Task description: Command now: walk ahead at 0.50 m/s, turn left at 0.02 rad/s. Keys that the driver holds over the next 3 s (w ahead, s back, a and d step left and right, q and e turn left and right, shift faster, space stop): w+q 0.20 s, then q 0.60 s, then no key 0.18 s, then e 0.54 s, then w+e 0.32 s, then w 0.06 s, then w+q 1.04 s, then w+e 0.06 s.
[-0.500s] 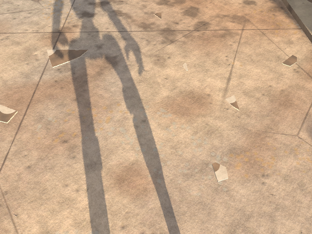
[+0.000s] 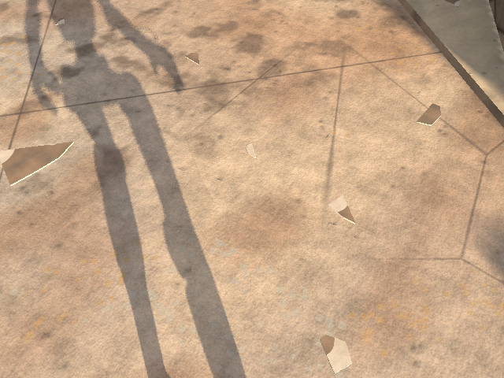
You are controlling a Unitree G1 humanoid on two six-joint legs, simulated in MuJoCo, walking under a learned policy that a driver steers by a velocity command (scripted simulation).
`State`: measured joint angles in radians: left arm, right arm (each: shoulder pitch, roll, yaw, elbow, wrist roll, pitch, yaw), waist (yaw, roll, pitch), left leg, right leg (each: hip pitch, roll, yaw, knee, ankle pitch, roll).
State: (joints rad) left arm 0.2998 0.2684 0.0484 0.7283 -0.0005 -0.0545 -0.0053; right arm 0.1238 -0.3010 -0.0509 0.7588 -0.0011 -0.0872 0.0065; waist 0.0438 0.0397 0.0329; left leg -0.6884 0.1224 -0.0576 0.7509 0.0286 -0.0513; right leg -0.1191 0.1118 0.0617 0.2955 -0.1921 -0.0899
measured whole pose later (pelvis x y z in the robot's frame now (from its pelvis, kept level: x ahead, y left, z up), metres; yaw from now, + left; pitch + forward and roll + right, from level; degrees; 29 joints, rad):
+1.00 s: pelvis +0.35 +0.07 -0.01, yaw +30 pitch +1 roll +1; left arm 0.15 0.26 0.04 0.73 0.01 0.01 0.02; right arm 0.19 -0.33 -0.07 0.67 0.01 0.07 -0.03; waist 0.02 0.03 0.07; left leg -0.41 -0.01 -0.07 0.90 -0.45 -0.10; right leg -0.30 -0.02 0.01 0.44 -0.16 -0.01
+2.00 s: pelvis +0.46 +0.11 -0.01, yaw +3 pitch +2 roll +1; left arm 0.34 0.31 0.06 0.73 -0.01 -0.02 0.01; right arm 0.14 -0.30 -0.07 0.74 0.01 -0.12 0.02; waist 0.04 -0.03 -0.02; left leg -0.31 -0.05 -0.03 0.48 -0.20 0.02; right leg -0.18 0.07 0.22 0.64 -0.43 -0.05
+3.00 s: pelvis +0.93 +0.25 -0.02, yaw +34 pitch +1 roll -1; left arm 0.26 0.31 0.05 0.77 -0.02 -0.09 -0.01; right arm 0.16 -0.31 -0.06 0.62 0.02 -0.04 0.04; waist 0.03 -0.01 0.09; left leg -0.41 -0.08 0.02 0.57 -0.17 0.09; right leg -0.34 -0.06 0.02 1.19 -0.41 0.00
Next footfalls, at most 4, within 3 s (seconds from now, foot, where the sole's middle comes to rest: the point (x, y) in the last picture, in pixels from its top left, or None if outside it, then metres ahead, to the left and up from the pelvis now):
0.22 left None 0.30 0.16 -0.78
0.72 right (279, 375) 0.48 0.01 -0.78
1.10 left None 0.31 0.22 -0.78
1.46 right None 0.41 -0.01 -0.78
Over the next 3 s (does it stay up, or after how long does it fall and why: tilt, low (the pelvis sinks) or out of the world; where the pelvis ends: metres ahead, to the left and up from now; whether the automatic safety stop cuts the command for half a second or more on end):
stays up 0.93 0.25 -0.02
